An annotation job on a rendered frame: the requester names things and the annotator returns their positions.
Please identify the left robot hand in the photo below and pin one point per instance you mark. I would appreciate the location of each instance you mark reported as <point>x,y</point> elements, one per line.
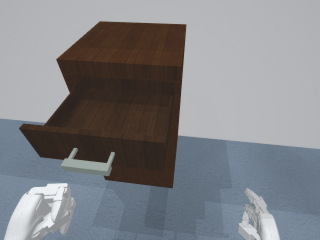
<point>51,204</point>

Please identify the drawer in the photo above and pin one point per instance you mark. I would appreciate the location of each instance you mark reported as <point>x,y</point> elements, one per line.
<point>131,117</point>

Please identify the right robot hand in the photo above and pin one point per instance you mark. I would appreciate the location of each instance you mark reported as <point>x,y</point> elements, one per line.
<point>263,223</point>

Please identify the cabinet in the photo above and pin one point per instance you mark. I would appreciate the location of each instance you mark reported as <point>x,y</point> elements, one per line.
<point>132,50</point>

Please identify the handle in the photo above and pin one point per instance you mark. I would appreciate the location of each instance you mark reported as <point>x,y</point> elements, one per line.
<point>87,167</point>

